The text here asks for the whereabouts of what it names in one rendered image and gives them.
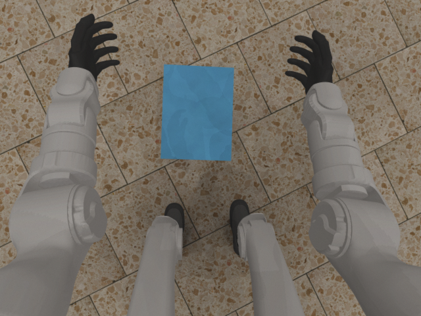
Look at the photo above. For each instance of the robot left forearm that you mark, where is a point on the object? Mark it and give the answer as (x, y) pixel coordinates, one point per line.
(69, 135)

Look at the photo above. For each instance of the robot left shin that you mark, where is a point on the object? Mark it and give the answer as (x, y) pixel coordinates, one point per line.
(161, 219)

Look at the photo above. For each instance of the robot left hand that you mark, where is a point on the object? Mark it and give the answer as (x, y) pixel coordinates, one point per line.
(82, 53)

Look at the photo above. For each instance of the robot right shin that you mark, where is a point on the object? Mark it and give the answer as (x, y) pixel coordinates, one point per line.
(254, 216)

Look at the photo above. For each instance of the robot right upper arm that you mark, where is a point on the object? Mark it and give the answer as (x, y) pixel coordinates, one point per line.
(360, 239)

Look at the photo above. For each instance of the robot left upper arm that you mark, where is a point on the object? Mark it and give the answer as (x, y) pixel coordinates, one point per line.
(52, 231)

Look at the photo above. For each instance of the robot right forearm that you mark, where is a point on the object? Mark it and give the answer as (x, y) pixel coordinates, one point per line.
(334, 149)

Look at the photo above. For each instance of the carton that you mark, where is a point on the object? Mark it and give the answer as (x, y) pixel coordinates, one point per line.
(197, 111)

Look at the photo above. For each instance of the robot shin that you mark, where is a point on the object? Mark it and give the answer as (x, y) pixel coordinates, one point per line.
(161, 219)
(254, 216)

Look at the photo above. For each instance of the robot right hand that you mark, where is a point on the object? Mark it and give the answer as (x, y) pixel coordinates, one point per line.
(319, 68)

